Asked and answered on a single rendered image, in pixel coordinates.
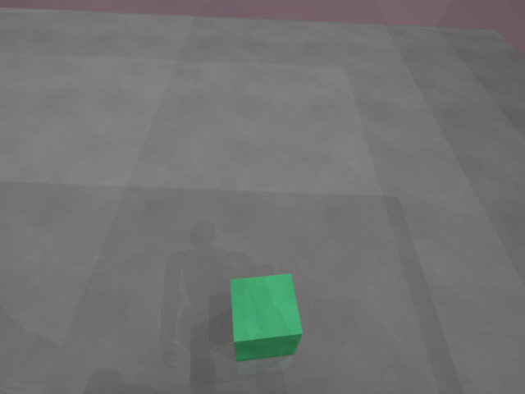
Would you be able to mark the carton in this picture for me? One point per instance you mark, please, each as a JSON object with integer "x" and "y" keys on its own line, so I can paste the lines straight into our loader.
{"x": 265, "y": 317}

